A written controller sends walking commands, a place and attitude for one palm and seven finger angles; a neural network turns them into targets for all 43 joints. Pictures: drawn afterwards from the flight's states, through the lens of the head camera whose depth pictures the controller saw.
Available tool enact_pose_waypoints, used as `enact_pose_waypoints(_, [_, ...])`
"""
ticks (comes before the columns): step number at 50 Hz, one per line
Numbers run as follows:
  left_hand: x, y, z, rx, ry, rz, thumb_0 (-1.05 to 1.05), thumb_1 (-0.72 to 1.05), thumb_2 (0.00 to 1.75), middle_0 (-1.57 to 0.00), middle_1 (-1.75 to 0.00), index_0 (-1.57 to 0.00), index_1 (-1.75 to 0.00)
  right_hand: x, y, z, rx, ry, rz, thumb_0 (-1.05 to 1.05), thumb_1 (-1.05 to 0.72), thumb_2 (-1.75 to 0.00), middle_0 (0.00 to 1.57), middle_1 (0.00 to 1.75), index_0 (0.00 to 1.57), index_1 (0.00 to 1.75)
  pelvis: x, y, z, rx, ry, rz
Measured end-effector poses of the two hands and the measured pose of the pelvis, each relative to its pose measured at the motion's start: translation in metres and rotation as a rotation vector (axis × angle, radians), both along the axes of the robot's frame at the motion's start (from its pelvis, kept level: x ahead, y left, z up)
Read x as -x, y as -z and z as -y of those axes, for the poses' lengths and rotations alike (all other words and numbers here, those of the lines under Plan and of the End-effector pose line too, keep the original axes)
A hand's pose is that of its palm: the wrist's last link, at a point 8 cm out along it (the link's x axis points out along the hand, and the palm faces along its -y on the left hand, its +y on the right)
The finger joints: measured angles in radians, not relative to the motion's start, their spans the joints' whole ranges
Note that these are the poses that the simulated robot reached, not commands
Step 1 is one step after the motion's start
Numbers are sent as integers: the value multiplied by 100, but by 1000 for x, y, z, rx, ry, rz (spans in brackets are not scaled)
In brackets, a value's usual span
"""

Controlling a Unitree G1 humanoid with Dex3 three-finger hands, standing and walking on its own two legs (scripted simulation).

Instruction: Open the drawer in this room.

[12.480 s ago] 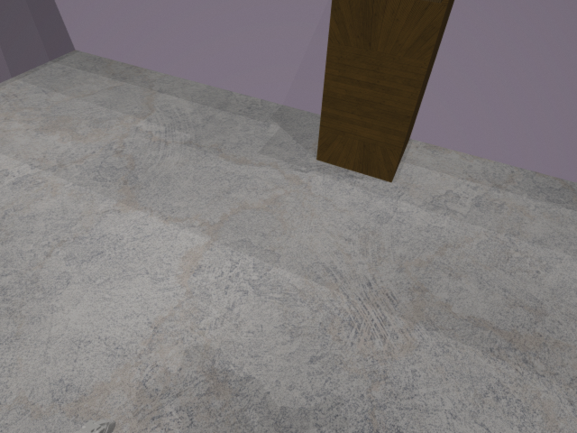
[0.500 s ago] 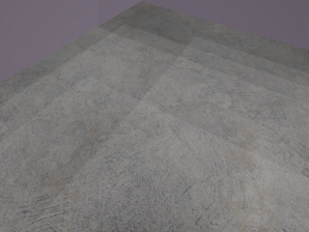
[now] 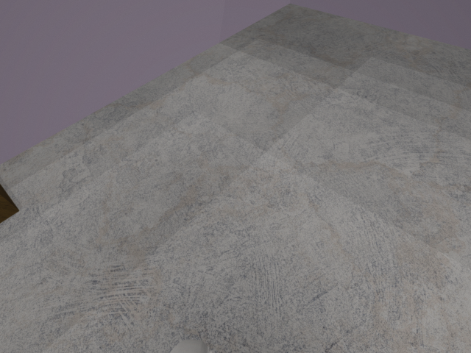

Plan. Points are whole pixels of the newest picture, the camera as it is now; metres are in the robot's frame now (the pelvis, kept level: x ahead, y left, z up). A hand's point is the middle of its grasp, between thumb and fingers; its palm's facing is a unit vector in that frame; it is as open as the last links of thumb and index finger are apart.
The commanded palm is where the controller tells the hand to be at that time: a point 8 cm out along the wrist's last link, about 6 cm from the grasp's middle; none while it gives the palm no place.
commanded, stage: turn or walk to find it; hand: left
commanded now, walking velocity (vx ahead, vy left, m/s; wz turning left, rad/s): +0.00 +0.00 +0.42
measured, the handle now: out of the picture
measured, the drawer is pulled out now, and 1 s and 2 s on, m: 0.00 0.00 0.00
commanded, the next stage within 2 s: stand and wait in 1.84 s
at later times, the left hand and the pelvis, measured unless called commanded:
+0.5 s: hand out of the picture +0.00 +0.27 -0.17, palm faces +0.25 -0.93 -0.25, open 7.4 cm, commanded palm none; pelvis -0.02 +0.05 +0.00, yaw +12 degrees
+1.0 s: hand out of the picture -0.04 +0.20 -0.16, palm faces +0.43 -0.86 -0.27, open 7.4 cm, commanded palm none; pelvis -0.02 +0.00 +0.00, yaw +26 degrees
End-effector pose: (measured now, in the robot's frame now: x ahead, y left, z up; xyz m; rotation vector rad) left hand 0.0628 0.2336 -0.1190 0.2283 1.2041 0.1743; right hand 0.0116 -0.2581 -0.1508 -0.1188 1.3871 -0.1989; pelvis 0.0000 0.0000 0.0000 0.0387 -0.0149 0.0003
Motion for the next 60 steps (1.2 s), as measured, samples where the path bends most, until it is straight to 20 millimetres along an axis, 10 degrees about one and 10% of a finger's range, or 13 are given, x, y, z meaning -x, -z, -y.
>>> enact_pose_waypoints(15, [113,40,-71,32,-234,-198,0,90,89,-20,-30,-20,-30,-108,-20,-71,58,-268,211,1,-91,-90,20,30,20,30,13,14,-46,35,-127,-7])
enact_pose_waypoints(25, [79,19,-83,26,-265,-46,0,91,89,-20,-30,-20,-30,-111,-28,-94,23,-327,214,0,-90,-90,20,30,20,30,16,0,-49,47,-206,-4])
enact_pose_waypoints(37, [45,0,-35,-35,-263,108,0,91,89,-20,-30,-20,-30,-83,11,-41,-26,-319,79,1,-90,-90,20,30,20,30,13,12,-6,16,-319,0])
enact_pose_waypoints(49, [122,2,-1,0,-440,-8,0,90,89,-20,-30,-20,-30,-99,1,-30,-7,-455,2,1,-91,-90,20,30,20,30,15,1,5,-6,-446,-1])
enact_pose_waypoints(60, [228,41,-15,62,-632,-149,0,90,89,-20,-30,-20,-30,-157,-13,-112,13,-660,197,1,-91,-90,20,30,20,30,38,17,-22,27,-539,6])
